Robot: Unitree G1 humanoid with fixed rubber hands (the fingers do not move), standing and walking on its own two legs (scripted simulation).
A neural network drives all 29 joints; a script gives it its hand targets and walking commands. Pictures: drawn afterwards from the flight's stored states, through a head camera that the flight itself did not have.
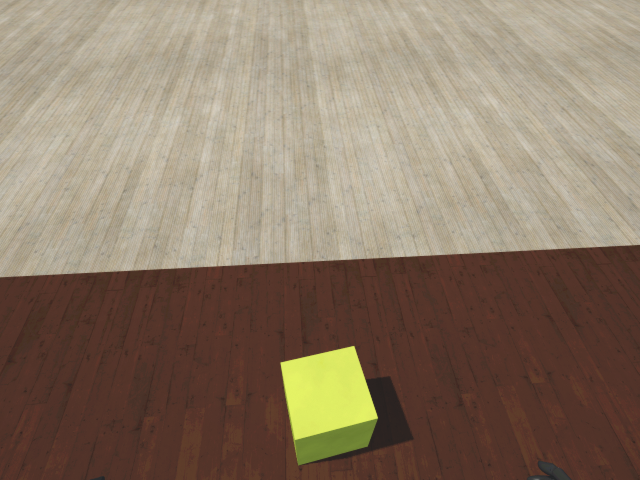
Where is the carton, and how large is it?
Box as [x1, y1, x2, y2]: [281, 346, 377, 464]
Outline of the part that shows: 353,346 281,362 285,396 298,464 367,446 377,416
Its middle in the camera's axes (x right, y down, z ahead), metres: +0.02 +0.47 +1.10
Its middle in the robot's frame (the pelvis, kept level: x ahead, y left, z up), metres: +0.45 -0.02 -0.66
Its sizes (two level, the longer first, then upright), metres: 0.210 0.200 0.250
